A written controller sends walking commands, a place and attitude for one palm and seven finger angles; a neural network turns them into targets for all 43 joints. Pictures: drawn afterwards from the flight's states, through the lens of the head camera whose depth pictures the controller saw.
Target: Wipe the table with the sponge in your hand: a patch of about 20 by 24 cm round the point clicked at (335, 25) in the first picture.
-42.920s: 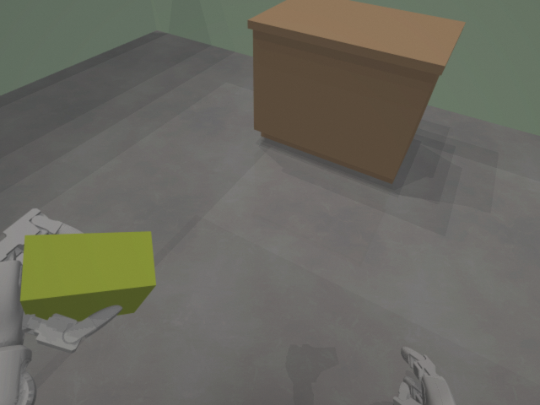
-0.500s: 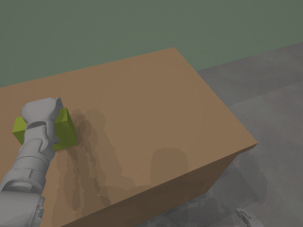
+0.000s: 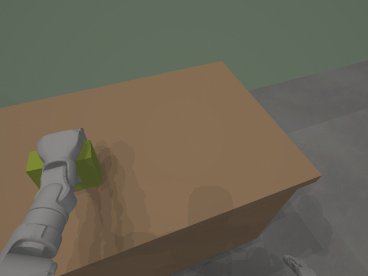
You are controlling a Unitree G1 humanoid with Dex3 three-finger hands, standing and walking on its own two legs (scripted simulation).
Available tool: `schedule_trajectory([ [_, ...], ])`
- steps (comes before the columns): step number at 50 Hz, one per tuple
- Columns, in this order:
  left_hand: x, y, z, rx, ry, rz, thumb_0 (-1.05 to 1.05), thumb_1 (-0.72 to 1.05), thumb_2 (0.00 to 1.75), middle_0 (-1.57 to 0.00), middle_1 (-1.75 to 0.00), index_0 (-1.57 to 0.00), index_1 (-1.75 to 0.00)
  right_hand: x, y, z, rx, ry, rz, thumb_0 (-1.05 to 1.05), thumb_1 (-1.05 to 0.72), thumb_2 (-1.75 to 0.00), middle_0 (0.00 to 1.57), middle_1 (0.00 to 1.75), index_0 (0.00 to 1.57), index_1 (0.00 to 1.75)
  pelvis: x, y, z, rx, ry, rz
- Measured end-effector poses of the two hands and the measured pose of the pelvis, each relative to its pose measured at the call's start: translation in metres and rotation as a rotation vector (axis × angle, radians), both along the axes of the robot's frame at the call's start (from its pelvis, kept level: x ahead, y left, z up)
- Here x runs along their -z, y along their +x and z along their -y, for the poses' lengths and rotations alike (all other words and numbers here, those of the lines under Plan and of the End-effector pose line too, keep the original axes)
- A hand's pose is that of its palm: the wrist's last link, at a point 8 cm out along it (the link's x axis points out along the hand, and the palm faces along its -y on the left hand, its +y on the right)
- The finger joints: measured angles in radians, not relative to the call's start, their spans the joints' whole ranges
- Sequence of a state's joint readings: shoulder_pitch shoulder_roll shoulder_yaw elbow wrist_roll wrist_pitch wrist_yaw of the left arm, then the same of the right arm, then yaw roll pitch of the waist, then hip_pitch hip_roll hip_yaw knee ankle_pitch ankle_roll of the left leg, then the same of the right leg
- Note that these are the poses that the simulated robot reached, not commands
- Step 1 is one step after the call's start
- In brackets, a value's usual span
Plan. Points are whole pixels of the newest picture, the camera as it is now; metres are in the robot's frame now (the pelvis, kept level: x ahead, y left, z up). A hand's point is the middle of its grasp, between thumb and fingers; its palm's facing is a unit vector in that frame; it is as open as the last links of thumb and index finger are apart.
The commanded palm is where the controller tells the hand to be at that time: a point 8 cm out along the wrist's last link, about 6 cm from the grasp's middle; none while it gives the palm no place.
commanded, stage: wipe back along the first lane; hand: left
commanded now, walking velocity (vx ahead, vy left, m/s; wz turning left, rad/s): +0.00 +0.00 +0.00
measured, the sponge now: (70, 173) +0.34 +0.32 -0.01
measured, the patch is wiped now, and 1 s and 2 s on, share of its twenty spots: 0.95 1.00 1.00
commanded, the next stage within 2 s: lift the sponge slowly off the table in 1.20 s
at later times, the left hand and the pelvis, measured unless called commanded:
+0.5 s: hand (74, 172) +0.32 +0.29 +0.03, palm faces -0.04 -0.05 -1.00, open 10.2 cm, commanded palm +0.28 +0.27 +0.07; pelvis +0.01 -0.01 +0.00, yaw +0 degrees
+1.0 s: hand (77, 195) +0.26 +0.26 +0.03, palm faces -0.01 -0.08 -1.00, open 10.2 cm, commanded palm +0.22 +0.25 +0.07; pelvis +0.01 -0.02 +0.00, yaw -1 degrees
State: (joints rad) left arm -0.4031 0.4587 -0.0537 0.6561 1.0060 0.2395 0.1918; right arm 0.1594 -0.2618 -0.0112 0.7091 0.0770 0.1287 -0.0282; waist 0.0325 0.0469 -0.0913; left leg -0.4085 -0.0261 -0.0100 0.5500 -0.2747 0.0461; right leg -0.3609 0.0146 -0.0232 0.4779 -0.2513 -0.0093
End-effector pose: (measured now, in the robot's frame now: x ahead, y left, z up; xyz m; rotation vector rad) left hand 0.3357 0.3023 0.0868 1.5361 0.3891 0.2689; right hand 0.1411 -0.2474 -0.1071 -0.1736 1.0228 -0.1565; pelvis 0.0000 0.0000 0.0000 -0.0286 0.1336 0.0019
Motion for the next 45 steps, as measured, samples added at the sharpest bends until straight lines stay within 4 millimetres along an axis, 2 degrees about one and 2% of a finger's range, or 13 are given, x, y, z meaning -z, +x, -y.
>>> schedule_trajectory([
  [9, 0.001, -0.007, 0.006, -0.018, -0.004, 0.006, 0.00, -0.50, 1.07, -0.67, -1.38, -0.70, -1.36, -0.002, 0.010, -0.006, -0.021, 0.017, 0.036, 0.01, -0.90, -0.90, 0.20, 0.30, 0.20, 0.30, 0.000, -0.002, 0.002, 0.002, 0.002, 0.003],
  [18, 0.001, -0.018, 0.012, -0.033, -0.022, 0.013, 0.00, -0.49, 1.07, -0.67, -1.38, -0.69, -1.36, -0.006, 0.025, -0.003, -0.040, 0.018, 0.072, 0.01, -0.90, -0.90, 0.20, 0.30, 0.20, 0.30, 0.000, 0.004, 0.006, 0.003, 0.006, 0.016],
  [35, 0.001, -0.053, 0.032, -0.038, -0.034, 0.040, 0.00, -0.49, 1.07, -0.66, -1.40, -0.68, -1.38, -0.021, 0.070, -0.004, -0.091, 0.042, 0.192, 0.01, -0.90, -0.90, 0.20, 0.30, 0.20, 0.30, -0.002, 0.013, 0.014, 0.008, 0.013, 0.048],
  [45, 0.000, -0.078, 0.046, -0.028, -0.048, 0.058, 0.00, -0.48, 1.07, -0.66, -1.40, -0.68, -1.38, -0.027, 0.081, -0.012, -0.117, 0.070, 0.243, 0.01, -0.90, -0.90, 0.20, 0.30, 0.20, 0.30, -0.002, 0.011, 0.017, 0.014, 0.017, 0.068],
])
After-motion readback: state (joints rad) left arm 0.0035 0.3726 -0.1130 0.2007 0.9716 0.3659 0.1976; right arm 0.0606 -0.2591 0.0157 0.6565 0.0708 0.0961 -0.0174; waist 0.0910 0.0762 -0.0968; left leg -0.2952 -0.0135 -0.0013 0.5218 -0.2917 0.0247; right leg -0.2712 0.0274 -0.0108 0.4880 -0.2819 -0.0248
